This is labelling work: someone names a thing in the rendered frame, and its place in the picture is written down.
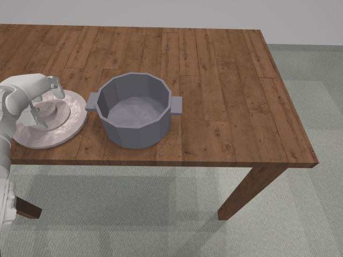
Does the robot left hand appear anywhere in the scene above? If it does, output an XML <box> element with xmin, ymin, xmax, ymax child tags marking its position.
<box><xmin>0</xmin><ymin>73</ymin><xmax>65</xmax><ymax>130</ymax></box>

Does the left robot upper arm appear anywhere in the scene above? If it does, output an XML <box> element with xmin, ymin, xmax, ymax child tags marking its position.
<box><xmin>0</xmin><ymin>179</ymin><xmax>17</xmax><ymax>257</ymax></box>

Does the knob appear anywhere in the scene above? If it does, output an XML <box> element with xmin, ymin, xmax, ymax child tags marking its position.
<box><xmin>35</xmin><ymin>101</ymin><xmax>57</xmax><ymax>120</ymax></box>

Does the table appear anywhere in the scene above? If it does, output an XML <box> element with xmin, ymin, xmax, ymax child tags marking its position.
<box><xmin>0</xmin><ymin>24</ymin><xmax>319</xmax><ymax>221</ymax></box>

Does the lid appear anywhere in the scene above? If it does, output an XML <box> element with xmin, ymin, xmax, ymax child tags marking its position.
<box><xmin>13</xmin><ymin>90</ymin><xmax>88</xmax><ymax>149</ymax></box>

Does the pot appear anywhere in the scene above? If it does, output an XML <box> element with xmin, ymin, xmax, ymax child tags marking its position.
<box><xmin>85</xmin><ymin>72</ymin><xmax>182</xmax><ymax>149</ymax></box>

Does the robot left forearm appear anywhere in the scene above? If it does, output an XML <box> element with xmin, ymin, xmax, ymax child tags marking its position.
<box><xmin>0</xmin><ymin>84</ymin><xmax>29</xmax><ymax>179</ymax></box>

